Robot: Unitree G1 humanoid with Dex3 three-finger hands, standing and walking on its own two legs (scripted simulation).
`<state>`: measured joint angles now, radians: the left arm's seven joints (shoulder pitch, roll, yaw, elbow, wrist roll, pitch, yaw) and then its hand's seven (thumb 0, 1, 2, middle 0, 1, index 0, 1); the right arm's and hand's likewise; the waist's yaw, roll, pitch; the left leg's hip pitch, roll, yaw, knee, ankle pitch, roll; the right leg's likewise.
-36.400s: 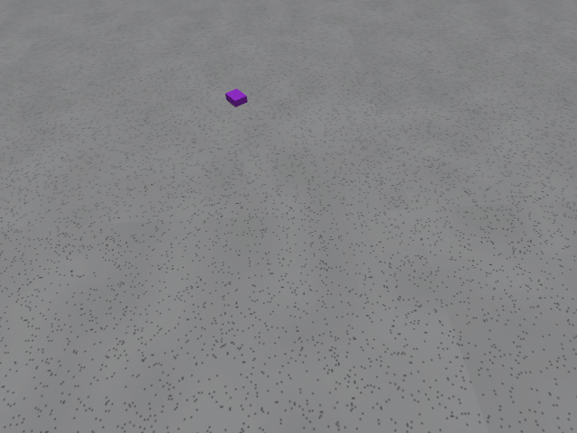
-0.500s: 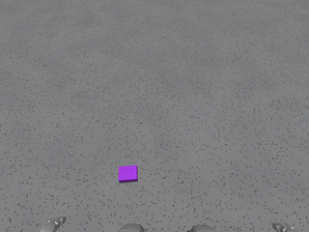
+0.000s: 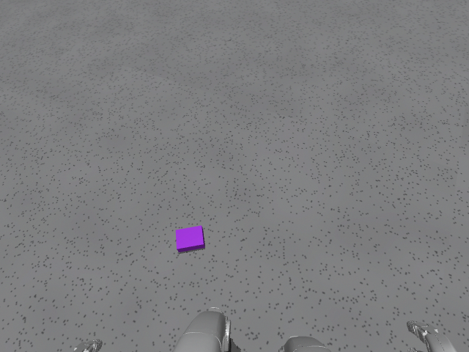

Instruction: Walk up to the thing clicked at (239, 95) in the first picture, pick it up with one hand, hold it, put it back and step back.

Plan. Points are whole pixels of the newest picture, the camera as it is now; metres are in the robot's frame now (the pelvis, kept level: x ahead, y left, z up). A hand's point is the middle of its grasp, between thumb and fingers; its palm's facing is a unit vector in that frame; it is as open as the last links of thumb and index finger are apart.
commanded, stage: step back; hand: left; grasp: from above
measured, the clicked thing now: (190, 238) +0.56 +0.28 -0.73
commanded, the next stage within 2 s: none
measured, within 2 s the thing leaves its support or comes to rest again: neither
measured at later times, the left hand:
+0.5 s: hand out of the picture -0.04 +0.27 -0.14, palm faces +0.06 -0.93 -0.37, open 7.4 cm
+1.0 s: hand out of the picture -0.20 +0.26 -0.14, palm faces +0.08 -0.91 -0.41, open 7.4 cm
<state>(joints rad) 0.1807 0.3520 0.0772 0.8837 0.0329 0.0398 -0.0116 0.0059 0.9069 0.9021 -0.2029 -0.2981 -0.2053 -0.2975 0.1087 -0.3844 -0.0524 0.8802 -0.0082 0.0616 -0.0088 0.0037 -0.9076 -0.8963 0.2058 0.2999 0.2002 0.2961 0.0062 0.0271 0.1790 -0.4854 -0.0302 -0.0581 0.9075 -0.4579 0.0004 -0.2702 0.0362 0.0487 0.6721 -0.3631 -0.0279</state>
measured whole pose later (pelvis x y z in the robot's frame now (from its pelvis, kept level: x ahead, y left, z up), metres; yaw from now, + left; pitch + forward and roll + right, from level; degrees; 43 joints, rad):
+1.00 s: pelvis -0.31 -0.02 +0.00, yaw +5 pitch -3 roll +1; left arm 0.10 0.40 0.07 0.79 0.02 0.06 0.02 0.01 0.90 0.90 -0.20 -0.30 -0.21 -0.30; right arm 0.19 -0.38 -0.05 0.89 -0.03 0.05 0.01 0.01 -0.91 -0.90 0.20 0.30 0.20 0.30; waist 0.01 -0.04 0.20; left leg -0.28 -0.06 -0.02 0.67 -0.35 0.03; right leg -0.45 -0.03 0.05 0.81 -0.42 0.01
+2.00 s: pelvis -0.50 -0.06 +0.01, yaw +7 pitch -2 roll +0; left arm 0.19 0.34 0.04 1.01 0.03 -0.02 -0.02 0.01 0.90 0.90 -0.20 -0.30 -0.21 -0.30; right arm 0.19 -0.38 -0.05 1.01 -0.03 -0.01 0.02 0.00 -0.91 -0.90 0.20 0.30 0.20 0.30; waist 0.02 0.02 0.04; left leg -0.23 -0.01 -0.03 0.58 -0.33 0.01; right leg -0.27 -0.01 0.00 0.58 -0.28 0.00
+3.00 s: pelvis -0.48 -0.06 +0.03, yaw +6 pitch -2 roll +0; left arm 0.09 0.34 0.00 1.15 0.00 -0.02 -0.01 0.01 0.91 0.90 -0.20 -0.30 -0.20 -0.30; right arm 0.09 -0.35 -0.01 1.15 -0.01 -0.01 0.01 0.00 -0.91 -0.90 0.20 0.30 0.20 0.30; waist 0.00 0.00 0.05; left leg -0.07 0.00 -0.02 0.29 -0.19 -0.01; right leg -0.12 0.00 0.01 0.31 -0.15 0.01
